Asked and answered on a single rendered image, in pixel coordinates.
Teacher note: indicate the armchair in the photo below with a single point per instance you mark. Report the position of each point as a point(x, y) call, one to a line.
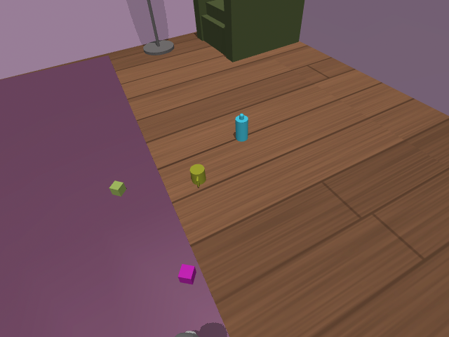
point(240, 29)

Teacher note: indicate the floor lamp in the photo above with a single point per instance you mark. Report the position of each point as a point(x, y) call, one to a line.
point(158, 47)

